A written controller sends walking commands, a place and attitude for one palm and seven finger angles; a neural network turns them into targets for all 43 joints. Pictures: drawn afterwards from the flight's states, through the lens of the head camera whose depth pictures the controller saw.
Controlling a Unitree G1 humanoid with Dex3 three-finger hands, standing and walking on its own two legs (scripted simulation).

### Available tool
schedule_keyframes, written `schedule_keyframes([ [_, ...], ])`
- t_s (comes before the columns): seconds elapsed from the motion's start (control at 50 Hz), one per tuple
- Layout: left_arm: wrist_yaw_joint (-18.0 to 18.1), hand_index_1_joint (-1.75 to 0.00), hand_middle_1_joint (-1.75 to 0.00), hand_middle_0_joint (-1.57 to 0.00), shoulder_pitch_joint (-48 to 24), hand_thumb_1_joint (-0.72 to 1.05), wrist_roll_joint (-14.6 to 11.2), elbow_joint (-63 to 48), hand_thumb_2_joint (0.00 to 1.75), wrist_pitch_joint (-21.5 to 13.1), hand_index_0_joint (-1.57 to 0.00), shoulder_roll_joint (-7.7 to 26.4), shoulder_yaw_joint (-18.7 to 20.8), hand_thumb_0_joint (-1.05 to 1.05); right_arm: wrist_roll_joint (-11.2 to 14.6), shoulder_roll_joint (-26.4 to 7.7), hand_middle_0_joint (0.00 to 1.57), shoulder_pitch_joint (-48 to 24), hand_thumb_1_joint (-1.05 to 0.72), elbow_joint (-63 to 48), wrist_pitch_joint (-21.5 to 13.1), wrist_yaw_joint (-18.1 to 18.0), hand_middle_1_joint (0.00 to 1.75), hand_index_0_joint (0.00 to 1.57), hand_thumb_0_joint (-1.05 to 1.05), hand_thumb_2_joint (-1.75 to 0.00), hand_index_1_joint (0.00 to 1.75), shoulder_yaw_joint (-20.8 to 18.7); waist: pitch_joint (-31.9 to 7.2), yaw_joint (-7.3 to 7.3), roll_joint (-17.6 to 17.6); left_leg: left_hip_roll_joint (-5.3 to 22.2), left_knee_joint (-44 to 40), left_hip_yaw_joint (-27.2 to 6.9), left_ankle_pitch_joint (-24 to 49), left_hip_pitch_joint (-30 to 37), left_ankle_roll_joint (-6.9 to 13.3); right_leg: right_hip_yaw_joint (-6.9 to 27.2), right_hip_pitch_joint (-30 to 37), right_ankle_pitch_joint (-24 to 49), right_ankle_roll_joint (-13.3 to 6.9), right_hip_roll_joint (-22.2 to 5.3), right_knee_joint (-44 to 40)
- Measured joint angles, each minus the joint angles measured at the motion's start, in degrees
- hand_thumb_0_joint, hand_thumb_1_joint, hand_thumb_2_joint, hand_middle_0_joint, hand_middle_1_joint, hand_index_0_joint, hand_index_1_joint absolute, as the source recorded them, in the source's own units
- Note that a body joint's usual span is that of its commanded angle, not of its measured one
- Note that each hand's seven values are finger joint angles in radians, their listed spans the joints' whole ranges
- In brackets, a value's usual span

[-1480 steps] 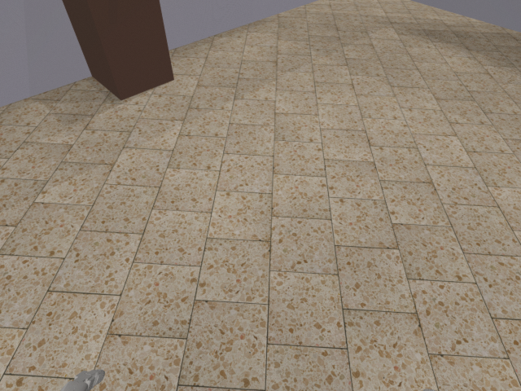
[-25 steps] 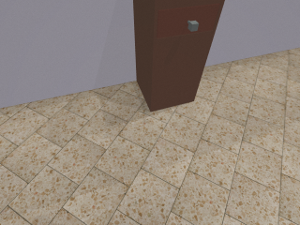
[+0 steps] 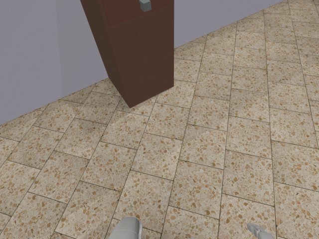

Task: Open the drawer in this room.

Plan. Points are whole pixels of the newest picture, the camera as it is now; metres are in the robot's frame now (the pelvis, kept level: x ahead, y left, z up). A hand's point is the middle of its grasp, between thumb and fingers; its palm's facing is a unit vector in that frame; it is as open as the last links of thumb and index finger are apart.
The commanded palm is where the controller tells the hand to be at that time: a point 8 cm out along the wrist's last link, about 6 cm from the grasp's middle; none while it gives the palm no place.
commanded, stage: walk to a spot facing it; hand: left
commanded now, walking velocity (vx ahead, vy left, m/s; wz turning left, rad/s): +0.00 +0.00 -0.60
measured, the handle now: (143, 3) +1.16 +0.20 +0.00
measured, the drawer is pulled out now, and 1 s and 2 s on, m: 0.00 0.00 0.00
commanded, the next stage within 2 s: none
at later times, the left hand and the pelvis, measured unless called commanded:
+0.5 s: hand out of the picture +0.10 +0.27 -0.17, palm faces -0.18 -0.96 -0.23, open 7.4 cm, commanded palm none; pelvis +0.01 +0.06 +0.00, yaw -15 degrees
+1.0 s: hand (180, 164) +0.36 -0.02 -0.17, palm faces -0.62 -0.76 -0.19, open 7.4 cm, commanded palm none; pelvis +0.13 -0.07 -0.02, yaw -35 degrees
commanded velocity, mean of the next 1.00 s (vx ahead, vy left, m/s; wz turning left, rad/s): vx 0.24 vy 0.00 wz -0.53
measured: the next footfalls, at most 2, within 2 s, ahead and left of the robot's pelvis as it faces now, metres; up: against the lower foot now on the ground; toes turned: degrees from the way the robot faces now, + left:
left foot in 0.40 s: +0.05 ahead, +0.18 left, +0.00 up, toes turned -14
right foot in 0.88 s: +0.16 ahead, -0.19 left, +0.00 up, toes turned -41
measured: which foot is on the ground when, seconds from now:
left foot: up 0.00-0.38, down 0.40-0.88, up 0.90-1.00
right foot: down 0.00-0.40, up 0.42-0.86, down 0.88-1.00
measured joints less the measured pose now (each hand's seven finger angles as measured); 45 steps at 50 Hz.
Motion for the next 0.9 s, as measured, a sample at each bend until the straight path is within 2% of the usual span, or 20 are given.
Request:
schedule_keyframes([
  [0.12, -0.4, -0.30, -0.30, -0.21, 1.5, 0.91, 0.2, -0.9, 0.90, 0.3, -0.20, 0.1, -0.2, 0.00, 0.0, -1.3, 0.20, -2.0, -0.91, -1.6, 0.3, -0.1, 0.30, 0.20, 0.00, -0.90, 0.30, 0.3, -1.4, 0.80, -0.1, -0.4, -3.1, -2.5, 1.3, 0.1, -0.7, 3.3, 0.4, 1.6, 0.2, 1.6, -1.9],
  [0.24, -0.6, -0.30, -0.30, -0.21, 2.5, 0.91, 0.4, -1.5, 0.90, 0.8, -0.20, 1.4, -0.1, 0.00, 0.2, -0.9, 0.20, -1.9, -0.91, -2.5, 0.4, 0.0, 0.30, 0.20, 0.00, -0.90, 0.30, 1.0, -1.7, 1.53, -1.0, -1.8, -10.2, -2.5, -1.1, 3.1, -0.3, 6.7, -0.4, 2.5, 0.9, 2.8, -2.0],
  [0.34, -0.6, -0.30, -0.30, -0.21, 2.6, 0.91, 0.6, -1.7, 0.90, 1.5, -0.20, 2.8, 0.2, 0.00, 0.7, 0.1, 0.20, -0.7, -0.91, -3.1, -0.2, 0.0, 0.30, 0.20, 0.01, -0.90, 0.30, 1.6, -1.7, 1.77, -1.8, -3.6, -21.2, -2.1, -3.1, 7.9, 0.8, 9.7, -1.9, 3.3, 2.4, 3.9, -1.8],
  [0.4, -0.8, -0.30, -0.30, -0.21, 3.0, 0.91, 0.3, -1.7, 0.90, 2.2, -0.20, 3.7, 0.5, 0.00, 0.7, 0.5, 0.20, 1.8, -0.90, -3.8, -1.6, 0.1, 0.30, 0.20, 0.01, -0.90, 0.30, 2.1, -3.0, 1.03, -1.7, -3.7, -34.5, -1.8, -1.3, 14.0, 2.4, 10.7, -4.0, 1.2, 3.7, 5.2, 1.0],
  [0.42, -0.9, -0.30, -0.30, -0.21, 2.6, 0.91, 0.1, -1.4, 0.90, 2.5, -0.20, 4.0, 0.7, 0.00, 0.5, 0.8, 0.20, 2.8, -0.90, -3.8, -2.2, 0.1, 0.30, 0.20, 0.01, -0.90, 0.30, 2.2, -3.1, 0.43, -1.7, -3.7, -36.0, -1.7, 2.6, 14.4, 3.1, 10.2, -5.4, -4.1, 4.2, 5.3, 4.8],
  [0.46, -1.5, -0.30, -0.30, -0.21, 1.9, 0.91, 0.4, -1.1, 0.90, 3.0, -0.20, 4.7, 1.4, 0.00, 0.1, 1.4, 0.20, 5.2, -0.90, -3.4, -2.3, 0.1, 0.30, 0.20, 0.00, -0.90, 0.30, 2.5, -2.8, -0.02, -2.2, -3.3, -35.9, -0.6, 4.5, 15.5, 4.2, 6.6, -8.7, -10.9, 5.5, 4.0, 14.9],
  [0.54, -3.1, -0.30, -0.30, -0.20, 2.0, 0.91, 1.1, -1.8, 0.90, 2.5, -0.19, 5.8, 2.4, 0.00, -0.4, 2.0, 0.20, 10.6, -0.90, -1.6, -2.4, 0.3, 0.30, 0.20, 0.01, -0.90, 0.30, 2.9, -4.2, -0.43, -1.8, -1.2, -40.8, 2.3, 4.8, 20.0, 4.6, 1.0, -14.7, -8.1, 7.3, 0.0, 31.7],
  [0.62, -3.6, -0.30, -0.30, -0.20, 1.7, 0.91, 1.3, -1.9, 0.90, 2.1, -0.19, 6.5, 2.6, 0.00, -0.3, 2.4, 0.20, 15.1, -0.90, 0.0, -3.8, 0.1, 0.30, 0.20, 0.01, -0.90, 0.30, 2.7, -5.1, -1.06, -2.2, 0.2, -43.8, 6.1, 4.1, 23.7, 4.2, -0.1, -17.7, -3.0, 8.2, -4.3, 37.7],
  [0.7, -3.8, -0.30, -0.30, -0.20, -0.4, 0.91, 1.3, -1.6, 0.90, 2.4, -0.19, 6.2, 2.1, 0.00, -0.4, 3.1, 0.20, 19.0, -0.90, 1.3, -5.3, 0.0, 0.30, 0.20, 0.01, -0.90, 0.30, 2.6, -4.7, -2.40, -2.4, 1.3, -44.7, 10.1, 1.9, 27.0, 3.2, -1.7, -18.6, -1.5, 8.6, -7.3, 35.1],
  [0.78, -4.0, -0.30, -0.30, -0.20, -4.5, 0.91, 1.1, -1.9, 0.90, 2.4, -0.19, 4.9, 1.1, 0.01, -0.9, 3.5, 0.20, 22.0, -0.90, 2.9, -5.7, 0.1, 0.30, 0.20, 0.01, -0.90, 0.30, 2.4, -3.2, -4.31, -2.0, 2.7, -44.6, 13.7, -0.9, 30.0, 1.5, -4.6, -17.8, -2.1, 7.8, -8.2, 25.6],
  [0.86, -4.1, -0.30, -0.30, -0.20, -9.2, 0.91, 0.8, -3.5, 0.90, 1.0, -0.19, 3.6, -0.1, 0.01, -0.9, 3.6, 0.20, 24.5, -0.90, 4.9, -5.4, 0.5, 0.30, 0.20, 0.01, -0.90, 0.30, 2.2, -1.4, -6.16, -1.0, 4.9, -41.1, 16.8, -5.4, 32.1, -1.1, -8.1, -13.8, -4.0, 4.9, -6.0, 12.6],
  [0.9, -3.9, -0.30, -0.30, -0.20, -10.8, 0.91, 0.8, -4.2, 0.90, -1.1, -0.19, 3.2, -0.4, 0.00, -0.3, 3.7, 0.20, 25.1, -0.90, 6.3, -4.8, 0.9, 0.30, 0.20, 0.01, -0.90, 0.30, 2.1, -0.4, -6.12, -0.7, 7.5, -30.4, 16.7, -8.0, 29.6, -1.3, -9.2, -10.6, 0.6, 2.8, -4.2, 8.0],
])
